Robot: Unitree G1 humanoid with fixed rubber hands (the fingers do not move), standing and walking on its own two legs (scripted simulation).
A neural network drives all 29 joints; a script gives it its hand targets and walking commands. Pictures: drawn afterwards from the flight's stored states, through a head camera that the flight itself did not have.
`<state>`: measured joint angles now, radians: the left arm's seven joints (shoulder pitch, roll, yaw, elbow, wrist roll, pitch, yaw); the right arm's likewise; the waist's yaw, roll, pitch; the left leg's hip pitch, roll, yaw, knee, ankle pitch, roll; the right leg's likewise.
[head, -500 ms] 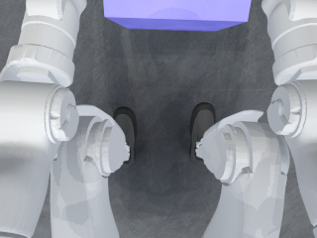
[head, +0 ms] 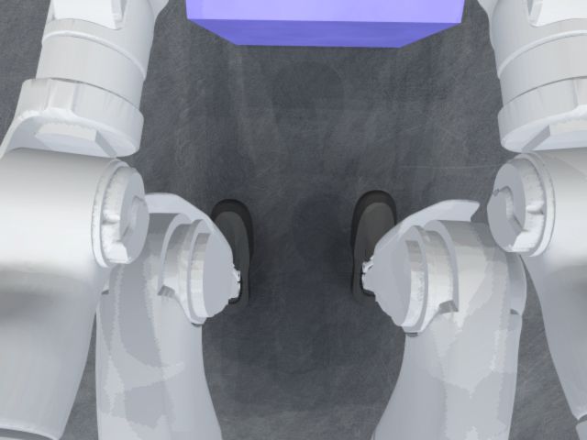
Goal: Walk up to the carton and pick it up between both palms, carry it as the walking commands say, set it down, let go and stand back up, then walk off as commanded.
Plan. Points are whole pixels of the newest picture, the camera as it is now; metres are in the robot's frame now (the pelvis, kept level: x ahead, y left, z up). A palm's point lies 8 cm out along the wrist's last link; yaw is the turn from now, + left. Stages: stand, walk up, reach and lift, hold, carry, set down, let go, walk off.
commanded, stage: reach and lift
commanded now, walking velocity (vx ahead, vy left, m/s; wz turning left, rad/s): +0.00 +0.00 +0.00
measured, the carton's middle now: out of the picture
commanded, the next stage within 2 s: none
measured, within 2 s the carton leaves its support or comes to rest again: neither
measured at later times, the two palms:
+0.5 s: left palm out of the picture +0.58 +0.11 -0.09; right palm out of the picture +0.57 -0.20 -0.09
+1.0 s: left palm out of the picture +0.55 +0.12 -0.03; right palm out of the picture +0.55 -0.19 -0.02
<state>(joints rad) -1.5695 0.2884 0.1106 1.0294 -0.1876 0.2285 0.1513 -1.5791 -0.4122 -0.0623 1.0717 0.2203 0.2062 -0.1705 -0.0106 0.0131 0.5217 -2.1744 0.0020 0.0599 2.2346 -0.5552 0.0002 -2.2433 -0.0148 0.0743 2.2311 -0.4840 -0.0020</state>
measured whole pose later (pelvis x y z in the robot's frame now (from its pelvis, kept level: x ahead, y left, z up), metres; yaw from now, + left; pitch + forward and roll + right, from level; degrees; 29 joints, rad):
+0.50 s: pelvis +0.00 +0.00 +0.02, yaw -1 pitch +27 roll +3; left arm -1.51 0.24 0.20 0.83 -0.13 0.38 0.25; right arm -1.57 -0.37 -0.12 0.89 0.12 0.37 -0.19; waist -0.01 0.02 0.53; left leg -2.09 0.00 0.05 2.18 -0.57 0.00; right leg -2.16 0.00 0.07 2.17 -0.49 0.01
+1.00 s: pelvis -0.02 +0.01 +0.07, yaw -2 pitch +26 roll +3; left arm -1.45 0.19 0.32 0.66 -0.04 0.47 0.22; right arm -1.53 -0.29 -0.24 0.76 -0.01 0.45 -0.17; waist -0.01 0.01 0.52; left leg -1.96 -0.01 0.05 2.02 -0.51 0.00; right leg -2.02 0.02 0.08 2.00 -0.43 0.02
